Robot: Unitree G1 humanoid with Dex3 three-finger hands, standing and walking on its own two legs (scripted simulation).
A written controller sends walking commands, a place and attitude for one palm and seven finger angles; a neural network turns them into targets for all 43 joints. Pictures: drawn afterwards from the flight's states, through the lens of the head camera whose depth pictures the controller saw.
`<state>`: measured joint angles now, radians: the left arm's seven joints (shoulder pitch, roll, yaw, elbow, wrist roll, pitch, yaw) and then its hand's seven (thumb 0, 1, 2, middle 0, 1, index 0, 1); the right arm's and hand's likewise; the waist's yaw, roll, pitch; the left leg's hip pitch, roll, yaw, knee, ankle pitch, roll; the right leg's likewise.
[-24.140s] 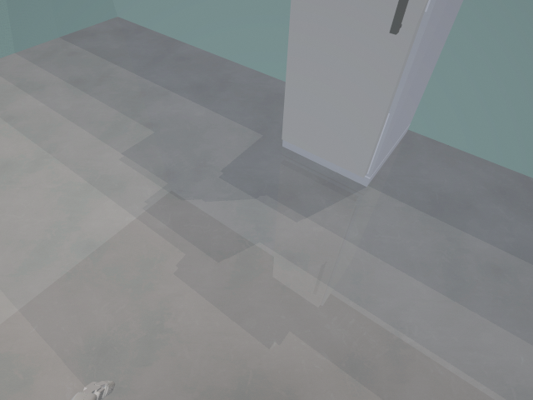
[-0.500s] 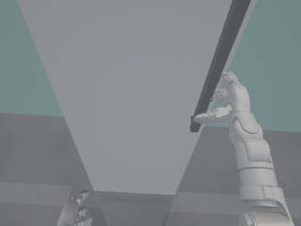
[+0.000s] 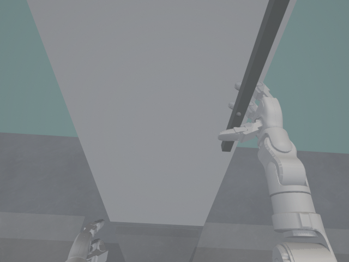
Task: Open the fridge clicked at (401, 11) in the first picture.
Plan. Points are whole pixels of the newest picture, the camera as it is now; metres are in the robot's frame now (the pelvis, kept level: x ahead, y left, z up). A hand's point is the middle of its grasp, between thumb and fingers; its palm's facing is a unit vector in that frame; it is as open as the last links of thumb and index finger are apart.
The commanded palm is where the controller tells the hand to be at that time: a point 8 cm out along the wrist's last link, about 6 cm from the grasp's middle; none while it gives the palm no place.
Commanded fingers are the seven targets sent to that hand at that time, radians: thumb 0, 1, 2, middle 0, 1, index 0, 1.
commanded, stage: slide the fingers in behind the handle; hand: right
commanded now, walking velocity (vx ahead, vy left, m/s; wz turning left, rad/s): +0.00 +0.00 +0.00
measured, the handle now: (247, 77) +0.45 -0.12 +0.24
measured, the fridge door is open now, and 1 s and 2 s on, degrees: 0 0 0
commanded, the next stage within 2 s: grip the handle and tug to test in 0.34 s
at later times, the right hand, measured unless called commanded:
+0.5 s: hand (238, 113) +0.39 -0.11 +0.19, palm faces +0.00 +1.00 -0.01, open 14.0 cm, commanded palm +0.36 -0.16 +0.18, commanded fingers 0.00 0.31 -0.38 0.32 1.23 0.32 1.23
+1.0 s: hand (237, 113) +0.39 -0.11 +0.18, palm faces +0.00 +1.00 +0.00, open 7.5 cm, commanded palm +0.36 -0.17 +0.18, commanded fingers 0.00 -0.85 -0.88 0.44 1.39 0.44 1.39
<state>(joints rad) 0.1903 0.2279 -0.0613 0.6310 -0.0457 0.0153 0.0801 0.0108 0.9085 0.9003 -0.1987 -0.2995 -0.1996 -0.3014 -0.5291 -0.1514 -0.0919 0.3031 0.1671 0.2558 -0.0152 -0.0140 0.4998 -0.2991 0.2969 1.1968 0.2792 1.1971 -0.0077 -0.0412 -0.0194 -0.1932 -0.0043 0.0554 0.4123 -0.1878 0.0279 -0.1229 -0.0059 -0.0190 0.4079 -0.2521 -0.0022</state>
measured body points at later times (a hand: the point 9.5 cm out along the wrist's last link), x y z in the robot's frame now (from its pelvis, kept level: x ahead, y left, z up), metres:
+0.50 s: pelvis +0.00 +0.00 +0.00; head -0.02 +0.02 +0.45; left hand +0.16 +0.23 -0.10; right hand +0.38 -0.16 +0.19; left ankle +0.02 +0.10 -0.74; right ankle -0.02 -0.12 -0.74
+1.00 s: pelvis +0.01 +0.00 +0.00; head -0.01 +0.02 +0.45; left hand +0.17 +0.23 -0.10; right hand +0.39 -0.16 +0.18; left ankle +0.02 +0.10 -0.74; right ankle -0.02 -0.12 -0.74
